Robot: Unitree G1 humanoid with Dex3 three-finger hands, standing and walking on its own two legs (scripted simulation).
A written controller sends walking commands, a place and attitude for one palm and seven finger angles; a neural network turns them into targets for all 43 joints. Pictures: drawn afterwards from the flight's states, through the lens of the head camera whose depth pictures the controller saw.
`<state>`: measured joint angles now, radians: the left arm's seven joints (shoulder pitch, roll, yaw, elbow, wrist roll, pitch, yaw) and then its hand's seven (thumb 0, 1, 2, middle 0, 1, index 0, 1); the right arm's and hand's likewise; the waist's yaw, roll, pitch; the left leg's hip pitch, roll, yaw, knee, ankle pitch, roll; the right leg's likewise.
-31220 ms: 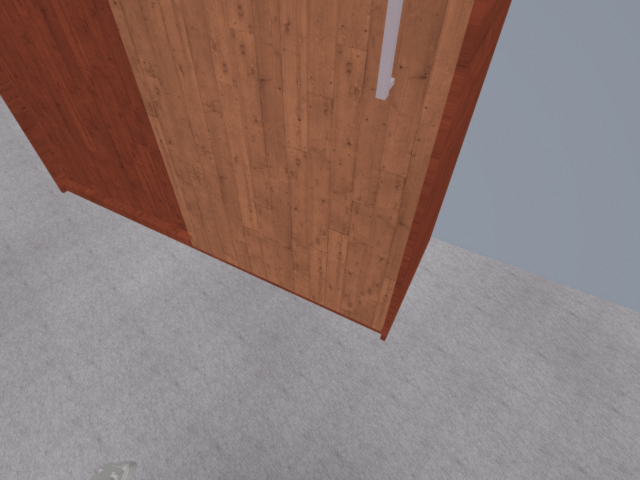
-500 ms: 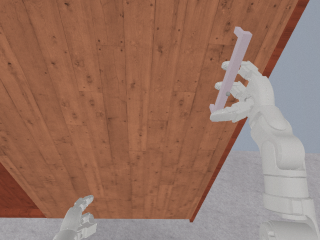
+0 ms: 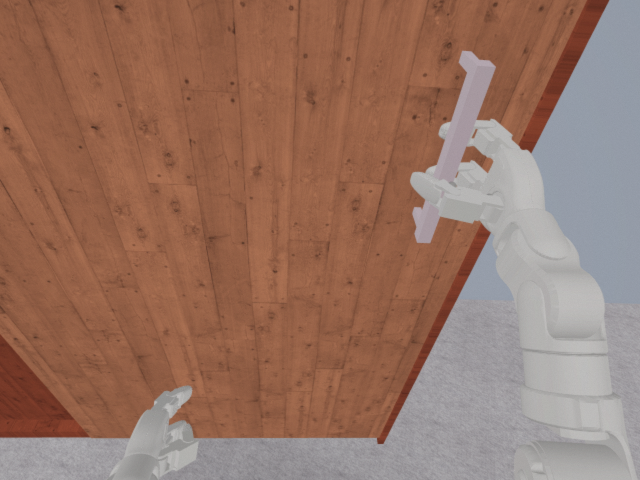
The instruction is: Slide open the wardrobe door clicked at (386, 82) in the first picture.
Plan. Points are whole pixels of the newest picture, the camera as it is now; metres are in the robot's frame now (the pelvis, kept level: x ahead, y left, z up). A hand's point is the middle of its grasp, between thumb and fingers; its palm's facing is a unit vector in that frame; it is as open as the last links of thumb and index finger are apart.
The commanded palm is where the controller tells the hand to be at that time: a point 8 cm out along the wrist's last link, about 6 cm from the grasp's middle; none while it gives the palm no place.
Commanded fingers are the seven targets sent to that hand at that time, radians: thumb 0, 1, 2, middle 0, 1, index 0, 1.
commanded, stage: grip the handle and tug to test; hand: right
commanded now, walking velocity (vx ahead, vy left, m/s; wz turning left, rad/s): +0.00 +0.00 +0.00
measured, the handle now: (443, 157) +0.42 -0.10 +0.25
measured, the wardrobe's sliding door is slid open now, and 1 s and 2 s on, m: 0.00 0.00 0.00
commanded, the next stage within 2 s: tug the door sideways, standing still in 0.92 s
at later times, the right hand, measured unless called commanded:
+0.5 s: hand (434, 184) +0.37 -0.08 +0.24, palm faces -0.07 +1.00 -0.02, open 5.5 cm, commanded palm +0.34 -0.14 +0.25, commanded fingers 0.00 -0.90 -0.90 0.45 1.40 0.45 1.40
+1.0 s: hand (433, 190) +0.36 -0.08 +0.24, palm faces -0.09 +0.99 -0.06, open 5.9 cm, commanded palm +0.32 -0.14 +0.25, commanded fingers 0.00 -0.90 -0.90 0.45 1.40 0.45 1.40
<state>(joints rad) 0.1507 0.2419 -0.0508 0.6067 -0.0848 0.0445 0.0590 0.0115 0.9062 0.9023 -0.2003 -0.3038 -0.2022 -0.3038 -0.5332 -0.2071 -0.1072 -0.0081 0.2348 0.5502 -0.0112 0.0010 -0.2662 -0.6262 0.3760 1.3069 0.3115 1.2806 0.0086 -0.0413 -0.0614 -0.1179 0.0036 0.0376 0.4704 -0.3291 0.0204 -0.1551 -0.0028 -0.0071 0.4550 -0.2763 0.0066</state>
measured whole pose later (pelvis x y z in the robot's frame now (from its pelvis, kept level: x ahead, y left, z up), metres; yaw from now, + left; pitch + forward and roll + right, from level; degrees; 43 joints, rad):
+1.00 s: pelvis +0.03 +0.01 +0.00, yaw +1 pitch +1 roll -2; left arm 0.14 0.26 -0.04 0.54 -0.08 0.07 0.02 0.01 0.91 0.90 -0.20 -0.30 -0.20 -0.30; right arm -0.32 -0.22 -0.15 -0.30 0.25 0.59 0.00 0.00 -0.79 -0.80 0.37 1.39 0.24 1.36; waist 0.03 -0.05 -0.09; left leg -0.14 -0.01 0.02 0.50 -0.37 0.03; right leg -0.17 -0.01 -0.03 0.47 -0.30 0.01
